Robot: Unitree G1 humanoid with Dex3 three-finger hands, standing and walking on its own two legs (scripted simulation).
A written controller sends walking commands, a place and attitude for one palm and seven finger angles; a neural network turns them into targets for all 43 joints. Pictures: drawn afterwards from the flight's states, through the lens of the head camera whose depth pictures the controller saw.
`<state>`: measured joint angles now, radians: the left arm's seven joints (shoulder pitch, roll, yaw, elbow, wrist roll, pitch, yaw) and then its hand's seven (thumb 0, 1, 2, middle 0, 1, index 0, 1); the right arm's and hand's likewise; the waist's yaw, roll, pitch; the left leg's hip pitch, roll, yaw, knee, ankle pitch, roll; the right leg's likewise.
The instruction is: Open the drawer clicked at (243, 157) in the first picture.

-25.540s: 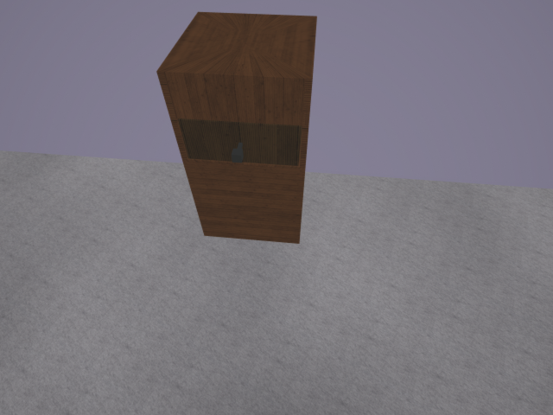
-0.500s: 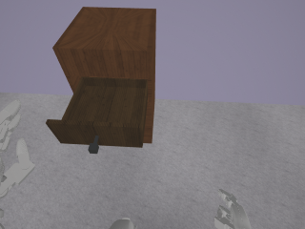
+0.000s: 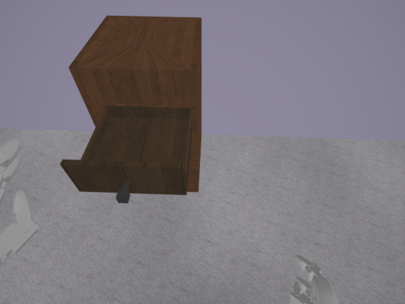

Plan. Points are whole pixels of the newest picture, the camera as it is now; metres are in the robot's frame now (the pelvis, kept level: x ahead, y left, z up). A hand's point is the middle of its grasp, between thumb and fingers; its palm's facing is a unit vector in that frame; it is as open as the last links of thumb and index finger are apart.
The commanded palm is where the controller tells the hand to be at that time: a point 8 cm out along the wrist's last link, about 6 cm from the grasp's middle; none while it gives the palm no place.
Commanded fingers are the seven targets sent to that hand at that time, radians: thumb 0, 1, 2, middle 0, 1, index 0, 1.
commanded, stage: let the arm hang, fingers relaxed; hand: left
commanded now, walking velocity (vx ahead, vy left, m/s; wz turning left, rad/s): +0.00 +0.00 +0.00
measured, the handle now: (124, 191) +0.48 +0.27 -0.22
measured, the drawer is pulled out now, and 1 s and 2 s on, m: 0.30 0.30 0.30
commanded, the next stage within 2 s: look to check the result in 1.18 s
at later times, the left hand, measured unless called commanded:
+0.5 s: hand out of the picture +0.01 +0.18 -0.17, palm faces +0.05 -0.98 -0.20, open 7.0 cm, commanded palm none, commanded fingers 0.00 0.90 0.90 -0.20 -0.30 -0.20 -0.30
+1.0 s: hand out of the picture -0.05 +0.15 -0.17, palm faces +0.04 -0.99 -0.17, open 7.3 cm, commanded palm none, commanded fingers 0.00 0.90 0.90 -0.20 -0.30 -0.20 -0.30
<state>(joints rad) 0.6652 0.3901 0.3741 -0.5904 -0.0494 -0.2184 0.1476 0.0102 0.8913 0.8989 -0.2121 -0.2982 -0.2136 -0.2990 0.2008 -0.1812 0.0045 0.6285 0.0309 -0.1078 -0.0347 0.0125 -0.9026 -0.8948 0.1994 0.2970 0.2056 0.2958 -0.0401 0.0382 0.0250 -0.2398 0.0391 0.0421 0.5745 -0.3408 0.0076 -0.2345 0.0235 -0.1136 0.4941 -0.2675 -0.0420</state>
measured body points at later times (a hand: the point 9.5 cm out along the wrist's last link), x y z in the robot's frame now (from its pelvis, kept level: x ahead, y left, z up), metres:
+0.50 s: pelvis -0.02 -0.01 +0.01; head +0.01 +0.00 +0.45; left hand +0.01 +0.23 -0.15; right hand +0.02 -0.24 -0.14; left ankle -0.02 +0.11 -0.73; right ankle +0.00 -0.10 -0.73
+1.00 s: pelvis -0.03 +0.00 +0.01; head -0.02 -0.01 +0.46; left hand -0.05 +0.20 -0.15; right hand -0.08 -0.20 -0.16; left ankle -0.02 +0.11 -0.73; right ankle +0.00 -0.10 -0.73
